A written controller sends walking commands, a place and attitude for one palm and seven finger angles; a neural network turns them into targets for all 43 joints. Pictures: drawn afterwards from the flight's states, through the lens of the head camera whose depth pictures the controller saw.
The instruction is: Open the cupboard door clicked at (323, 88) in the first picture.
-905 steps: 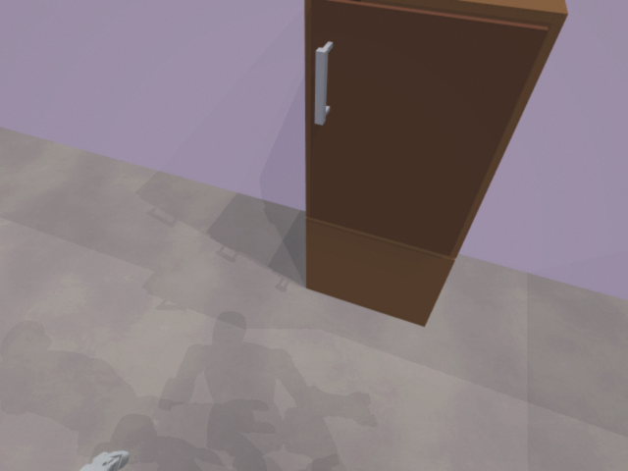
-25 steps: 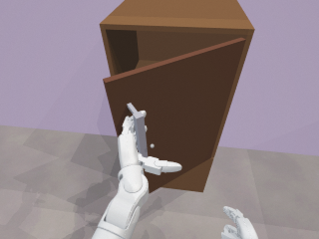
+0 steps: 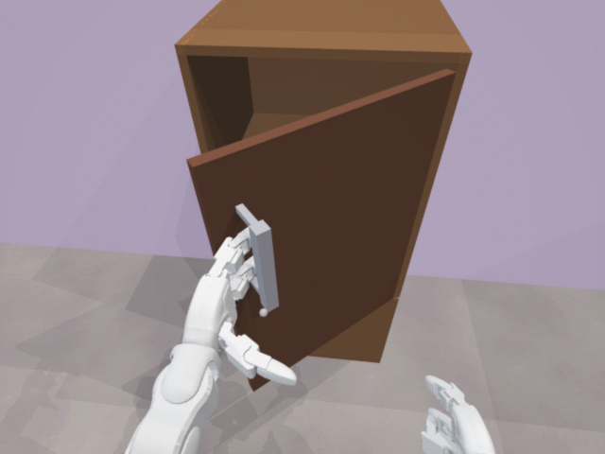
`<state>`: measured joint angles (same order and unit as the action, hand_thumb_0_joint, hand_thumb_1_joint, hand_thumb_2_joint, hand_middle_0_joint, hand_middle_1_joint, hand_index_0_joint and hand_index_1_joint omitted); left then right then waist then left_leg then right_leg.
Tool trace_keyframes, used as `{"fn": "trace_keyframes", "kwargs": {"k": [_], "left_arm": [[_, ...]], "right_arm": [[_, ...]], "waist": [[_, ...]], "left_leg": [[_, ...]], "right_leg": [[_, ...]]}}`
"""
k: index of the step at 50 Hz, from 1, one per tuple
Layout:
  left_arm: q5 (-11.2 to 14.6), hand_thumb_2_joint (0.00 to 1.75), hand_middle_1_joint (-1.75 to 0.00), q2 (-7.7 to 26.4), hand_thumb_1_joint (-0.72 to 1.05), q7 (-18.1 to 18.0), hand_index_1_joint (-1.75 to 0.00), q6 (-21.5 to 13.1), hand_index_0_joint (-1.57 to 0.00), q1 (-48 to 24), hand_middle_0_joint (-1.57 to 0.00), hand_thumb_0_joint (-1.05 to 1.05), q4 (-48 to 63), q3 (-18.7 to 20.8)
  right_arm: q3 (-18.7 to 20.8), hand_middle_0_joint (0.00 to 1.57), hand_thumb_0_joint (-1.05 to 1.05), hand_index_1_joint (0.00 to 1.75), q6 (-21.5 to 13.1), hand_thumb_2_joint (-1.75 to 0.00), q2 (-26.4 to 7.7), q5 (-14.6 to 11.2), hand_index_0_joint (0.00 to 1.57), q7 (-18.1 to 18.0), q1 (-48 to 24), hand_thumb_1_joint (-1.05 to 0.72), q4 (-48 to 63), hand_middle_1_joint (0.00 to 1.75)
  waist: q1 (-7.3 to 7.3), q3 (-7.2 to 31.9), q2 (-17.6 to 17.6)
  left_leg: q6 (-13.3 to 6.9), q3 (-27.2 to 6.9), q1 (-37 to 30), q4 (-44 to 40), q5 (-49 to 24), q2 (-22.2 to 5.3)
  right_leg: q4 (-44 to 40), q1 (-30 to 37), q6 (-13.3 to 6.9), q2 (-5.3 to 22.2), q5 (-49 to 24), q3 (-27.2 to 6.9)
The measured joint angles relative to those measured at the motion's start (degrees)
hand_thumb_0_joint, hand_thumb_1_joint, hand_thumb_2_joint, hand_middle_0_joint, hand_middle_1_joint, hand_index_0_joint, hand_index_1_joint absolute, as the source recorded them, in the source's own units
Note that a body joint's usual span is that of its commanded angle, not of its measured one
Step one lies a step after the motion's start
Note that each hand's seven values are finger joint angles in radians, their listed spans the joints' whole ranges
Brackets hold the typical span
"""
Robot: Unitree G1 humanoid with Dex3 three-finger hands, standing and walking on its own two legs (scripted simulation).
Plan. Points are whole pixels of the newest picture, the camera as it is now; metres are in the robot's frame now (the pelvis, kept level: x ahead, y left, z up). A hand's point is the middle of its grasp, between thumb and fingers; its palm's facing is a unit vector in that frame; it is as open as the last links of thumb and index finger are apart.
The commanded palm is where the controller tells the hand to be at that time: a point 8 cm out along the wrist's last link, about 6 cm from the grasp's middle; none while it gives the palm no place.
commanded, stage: slide the hand sideways off the handle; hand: left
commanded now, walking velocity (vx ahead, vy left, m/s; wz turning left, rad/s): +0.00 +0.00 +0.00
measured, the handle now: (257, 260) +0.34 +0.09 +0.11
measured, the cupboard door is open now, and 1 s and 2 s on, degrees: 41 41 41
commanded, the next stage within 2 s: draw the hand back to the body in 0.68 s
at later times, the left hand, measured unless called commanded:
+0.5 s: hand (206, 342) +0.22 +0.13 +0.10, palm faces -0.02 -1.00 -0.05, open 16.2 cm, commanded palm +0.19 +0.19 +0.10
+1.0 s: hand (163, 349) +0.20 +0.17 +0.11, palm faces -0.01 -1.00 -0.08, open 16.3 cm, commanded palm +0.17 +0.22 +0.12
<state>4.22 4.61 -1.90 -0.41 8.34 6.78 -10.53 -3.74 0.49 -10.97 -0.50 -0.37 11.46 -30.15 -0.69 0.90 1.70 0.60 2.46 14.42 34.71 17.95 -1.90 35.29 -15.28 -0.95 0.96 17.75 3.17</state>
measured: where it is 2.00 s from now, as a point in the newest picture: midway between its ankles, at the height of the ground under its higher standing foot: outside the picture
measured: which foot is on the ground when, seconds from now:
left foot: down 0.00-1.00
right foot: down 0.00-1.00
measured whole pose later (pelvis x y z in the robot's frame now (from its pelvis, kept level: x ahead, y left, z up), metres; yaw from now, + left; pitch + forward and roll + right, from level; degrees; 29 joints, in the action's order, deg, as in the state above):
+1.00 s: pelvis +0.01 +0.01 -0.01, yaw +2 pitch +0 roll -1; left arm 13.8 13.4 11.8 -4.5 25.8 20.2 5.5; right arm -3.2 -11.8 -13.3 -2.0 -3.3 14.7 -30.3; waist -1.6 2.9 3.1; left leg 0.3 0.3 19.7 41.3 21.7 -1.8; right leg 39.3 -18.5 -0.5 1.2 20.7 5.1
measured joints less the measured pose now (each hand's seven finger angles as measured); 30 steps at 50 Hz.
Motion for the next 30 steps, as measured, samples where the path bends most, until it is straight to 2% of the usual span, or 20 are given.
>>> {"fn": "trace_keyframes", "kwargs": {"k": [10,23,30], "left_arm": [[3.12,0.29,-0.33,2.78,-0.51,4.6,-0.33,-0.63,-0.2,8.28,-0.21,-0.02,6.55,4.2],[5.99,0.3,-0.33,5.32,-0.5,9.21,-0.32,-3.83,-0.2,16.46,-0.21,-0.02,10.77,9.69],[7.44,0.3,-0.31,6.35,-0.51,11.31,-0.31,-5.59,-0.17,17.89,-0.17,-0.02,10.98,12.72]], "right_arm": [[0.4,0.2,0.01,0.3,-1.8,-0.9,-0.9,-0.31,0.2,-0.88,0.12,-0.9,0.6,0.3],[1.2,0.2,0.01,0.3,-5.43,-0.9,-1.86,-0.58,0.2,-1.49,2.14,-0.9,0.9,0.3],[1.29,0.2,0.02,0.3,-8.0,-0.9,-2.66,-0.73,0.2,-2.18,3.09,-0.9,0.46,0.3]], "waist": [[-0.03,0.48,0.48],[-0.22,1.55,1.13],[-0.7,1.43,1.59]], "left_leg": [[0.47,-0.66,0.15,0.36,0.96,-0.6],[0.83,-1.39,2.31,2.73,2.64,-0.82],[0.78,-2.4,4.39,4.92,3.35,-0.65]], "right_leg": [[-0.34,0.35,-0.32,-0.61,0.77,0.64],[1.88,-1.51,-0.6,-0.73,2.6,1.29],[3.39,-2.86,-0.56,-0.51,3.33,2.21]]}}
